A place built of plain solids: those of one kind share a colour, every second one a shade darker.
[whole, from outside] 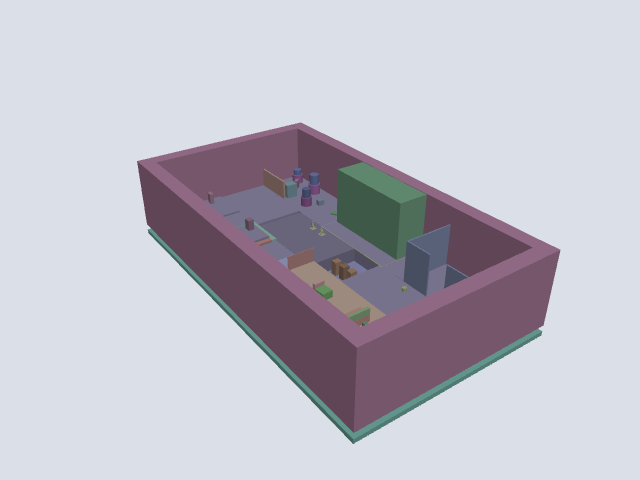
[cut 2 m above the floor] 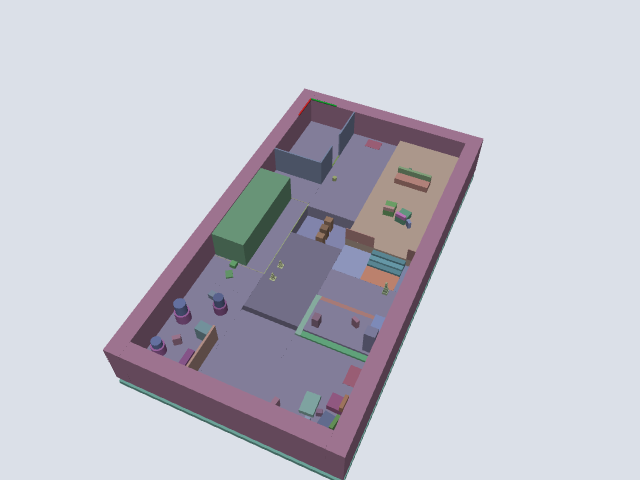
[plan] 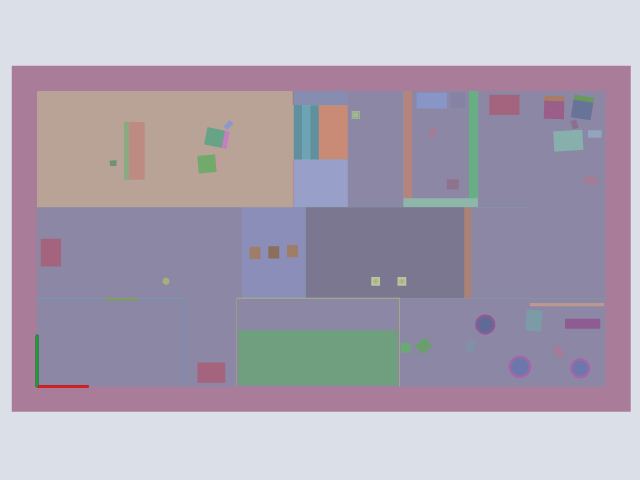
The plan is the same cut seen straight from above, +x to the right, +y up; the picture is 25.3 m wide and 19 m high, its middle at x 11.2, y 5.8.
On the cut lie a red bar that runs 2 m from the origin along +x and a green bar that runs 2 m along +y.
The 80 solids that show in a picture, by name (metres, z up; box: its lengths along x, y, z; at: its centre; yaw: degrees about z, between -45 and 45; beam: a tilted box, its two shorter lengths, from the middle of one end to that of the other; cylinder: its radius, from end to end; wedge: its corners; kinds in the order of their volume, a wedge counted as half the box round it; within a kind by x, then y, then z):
{
 "wall_1": {"box": [1.0, 11.7, 5.0], "at": [-0.5, 5.85, 1.5]},
 "wall_2": {"box": [24.5, 1.0, 5.0], "at": [11.25, -0.5, 1.5]},
 "wall_3": {"box": [24.5, 1.0, 5.0], "at": [11.25, 12.2, 1.5]},
 "wall_4": {"box": [1.0, 11.7, 5.0], "at": [23.0, 5.85, 1.5]},
 "floor_1": {"box": [5.9, 3.5, 1.0], "at": [2.95, 1.75, -0.5]},
 "floor_2": {"box": [8.11, 3.6, 1.0], "at": [4.05, 5.3, -0.5]},
 "floor_3": {"box": [2.0, 3.5, 1.0], "at": [6.9, 1.75, -0.5]},
 "floor_4": {"box": [6.45, 3.5, 1.0], "at": [11.12, 1.75, -0.5]},
 "floor_5": {"box": [2.2, 4.6, 1.0], "at": [13.4, 9.4, -0.5]},
 "floor_6": {"box": [6.28, 3.6, 1.0], "at": [13.77, 5.3, -0.5]},
 "floor_7": {"box": [1.9, 3.5, 1.0], "at": [15.3, 1.75, -0.5]},
 "floor_8": {"box": [2.25, 4.25, 1.3], "at": [15.97, 9.57, -0.35]},
 "floor_9": {"box": [2.1, 4.6, 1.0], "at": [18.5, 9.4, -0.5]},
 "floor_10": {"box": [6.25, 3.5, 1.0], "at": [19.38, 1.75, -0.5]},
 "floor_11": {"box": [5.31, 3.6, 1.0], "at": [19.84, 5.3, -0.5]},
 "floor_12": {"box": [2.95, 4.6, 1.12], "at": [21.02, 9.4, -0.44]},
 "floor_base_1": {"box": [24.5, 13.7, 0.3], "at": [11.25, 5.85, -1.57]},
 "floor_deck_1": {"box": [10.16, 4.6, 1.6], "at": [5.08, 9.4, -0.2]},
 "core_1": {"box": [6.31, 2.19, 4.0], "at": [11.12, 1.14, 2.0]},
 "floor_fore_1": {"box": [2.14, 1.89, 1.0], "at": [11.23, 8.04, -0.5]},
 "floor_fore_2": {"box": [2.14, 0.56, 1.0], "at": [11.23, 11.42, -0.5]},
 "floor_bed_1": {"box": [2.52, 3.6, 0.45], "at": [9.37, 5.3, -1.18]},
 "step_tread_1": {"box": [0.33, 2.15, 1.45], "at": [10.32, 10.06, -0.28]},
 "step_tread_2": {"box": [0.33, 2.15, 1.3], "at": [10.65, 10.06, -0.35]},
 "step_tread_3": {"box": [0.33, 2.15, 1.15], "at": [10.98, 10.06, -0.42]},
 "floor_before_steps_1": {"box": [1.15, 2.15, 1.0], "at": [11.72, 10.06, -0.5]},
 "part_1": {"box": [2.7, 0.1, 2.85], "at": [1.35, 3.45, 1.38]},
 "part_2": {"box": [1.9, 0.1, 2.85], "at": [4.95, 3.45, 1.38]},
 "part_3": {"box": [0.1, 3.4, 2.85], "at": [5.85, 1.7, 1.38]},
 "step_terE_tread_1": {"box": [0.35, 4.25, 1.15], "at": [17.27, 9.57, -0.42]},
 "step_terW_tread_1": {"box": [0.35, 4.25, 1.15], "at": [14.68, 9.57, -0.42]},
 "piece_1": {"cylinder": 0.4, "from": [17.74, 2.45, 0.0], "to": [17.74, 2.45, 0.65]},
 "piece_2": {"cylinder": 0.45, "from": [19.11, 0.78, 0.0], "to": [19.11, 0.78, 0.75]},
 "piece_3": {"cylinder": 0.4, "from": [21.5, 0.72, 0.0], "to": [21.5, 0.72, 0.65]},
 "piece_4": {"box": [1.4, 0.4, 0.46], "at": [21.59, 2.49, 0.23]},
 "step_terS_tread_1": {"box": [2.95, 0.35, 1.15], "at": [15.97, 7.28, -0.42]},
 "tall_1": {"box": [0.6, 0.64, 2.25], "at": [16.66, 11.32, 1.43]},
 "sofa_seat_1": {"box": [0.82, 2.3, 0.45], "at": [3.85, 9.33, 0.82]},
 "floor_gap_1": {"box": [0.28, 3.6, 0.7], "at": [17.05, 5.3, -1.05]},
 "counter_1": {"box": [1.21, 0.64, 0.88], "at": [15.62, 11.32, 0.74]},
 "step_stone_1": {"box": [0.44, 0.49, 1.0], "at": [8.63, 5.29, -0.5]},
 "step_stone_2": {"box": [0.44, 0.49, 1.0], "at": [9.37, 5.31, -0.5]},
 "step_stone_3": {"box": [0.44, 0.49, 1.0], "at": [10.11, 5.36, -0.5]},
 "plant_1": {"cylinder": 0.3, "from": [17.74, 2.45, 0.65], "to": [17.74, 2.45, 1.31]},
 "plant_2": {"cylinder": 0.35, "from": [19.11, 0.78, 0.75], "to": [19.11, 0.78, 1.51]},
 "plant_3": {"cylinder": 0.3, "from": [21.5, 0.72, 0.65], "to": [21.5, 0.72, 1.06]},
 "screenN_1": {"box": [2.95, 0.13, 1.4], "at": [20.97, 3.25, 0.7]},
 "trolley_1": {"box": [0.62, 0.83, 1.03], "at": [19.68, 2.61, 0.52], "yaw": -5.4},
 "arm1a_seat_1": {"box": [0.8, 0.91, 0.44], "at": [21.59, 11.04, 0.34], "yaw": -8.8},
 "arm1b_seat_1": {"box": [0.8, 0.91, 0.44], "at": [20.47, 11.04, 0.34], "yaw": -1.5},
 "arm0a_seat_1": {"box": [0.91, 0.7, 0.45], "at": [6.82, 8.82, 0.82], "yaw": 4.9},
 "arm0b_seat_1": {"box": [0.91, 0.7, 0.45], "at": [7.12, 9.84, 0.82], "yaw": -11.9},
 "low_1": {"box": [1.15, 0.8, 0.3], "at": [21.03, 9.73, 0.27], "yaw": 3.4},
 "suitcase_1": {"box": [0.24, 0.41, 0.65], "at": [15.65, 10.06, 0.62], "yaw": -24.9},
 "suitcase_2": {"box": [0.27, 0.48, 0.63], "at": [20.65, 1.38, 0.32], "yaw": 39.8},
 "suitcase_3": {"box": [0.53, 0.29, 0.77], "at": [21.91, 8.15, 0.51], "yaw": -8.2},
 "sofa_back_1": {"box": [0.2, 2.3, 0.42], "at": [3.54, 9.33, 1.26]},
 "low_mat_1": {"box": [0.8, 1.1, 0.06], "at": [0.55, 5.3, -0.02]},
 "low_mat_2": {"box": [1.1, 0.8, 0.06], "at": [6.9, 0.55, -0.02]},
 "low_mat_3": {"box": [1.2, 0.8, 0.06], "at": [18.5, 11.15, -0.02]},
 "bin_1": {"box": [0.48, 0.41, 0.74], "at": [16.45, 8.01, 0.67]},
 "bag_1": {"box": [0.37, 0.47, 0.39], "at": [17.15, 1.6, 0.2], "yaw": -7.8},
 "bag_2": {"box": [0.54, 0.3, 0.45], "at": [22.08, 9.99, 0.34], "yaw": -0.7},
 "rail_front_1": {"box": [0.04, 1.89, 0.95], "at": [10.14, 8.04, 1.07]},
 "rail_front_2": {"box": [0.04, 0.56, 0.95], "at": [10.14, 11.42, 1.07]},
 "arm1a_back_1": {"box": [0.8, 0.2, 0.42], "at": [21.64, 11.39, 0.77], "yaw": -8.8},
 "arm1b_back_1": {"box": [0.8, 0.2, 0.42], "at": [20.48, 11.4, 0.77], "yaw": -1.5},
 "arm0a_back_1": {"box": [0.2, 0.7, 0.29], "at": [7.18, 8.85, 1.2], "yaw": 4.9},
 "arm0b_back_1": {"box": [0.2, 0.7, 0.29], "at": [7.47, 9.77, 1.2], "yaw": -11.9},
 "edge_crate_1": {"box": [0.38, 0.38, 0.28], "at": [14.59, 1.53, 0.14]},
 "inway_cushion_1": {"box": [0.54, 0.45, 0.17], "at": [15.3, 1.61, 0.03], "yaw": 34.9},
 "cabin_bag_1": {"box": [0.37, 0.21, 0.5], "at": [7.58, 10.35, 0.85], "yaw": 42.4},
 "backpack_1": {"box": [0.24, 0.35, 0.42], "at": [21.28, 10.38, 0.33], "yaw": 18.4},
 "umbrella_stand_1": {"box": [0.27, 0.23, 0.45], "at": [3.01, 8.84, 0.82], "yaw": 1.6},
 "edge_cone_1": {"box": [0.35, 0.35, 0.08], "at": [13.4, 4.17, -0.01]},
 "edge_cone_2": {"box": [0.35, 0.35, 0.08], "at": [14.44, 4.17, -0.01]},
 "low_stripN_1": {"box": [6.45, 0.04, 0.05], "at": [11.12, 3.5, -0.02]},
 "low_threshold_1": {"box": [1.3, 0.1, 0.07], "at": [3.35, 3.45, -0.02]},
 "low_stripW_1": {"box": [0.04, 3.5, 0.06], "at": [7.9, 1.75, -0.02]},
 "low_stripE_1": {"box": [0.04, 3.5, 0.06], "at": [14.35, 1.75, -0.02]}
}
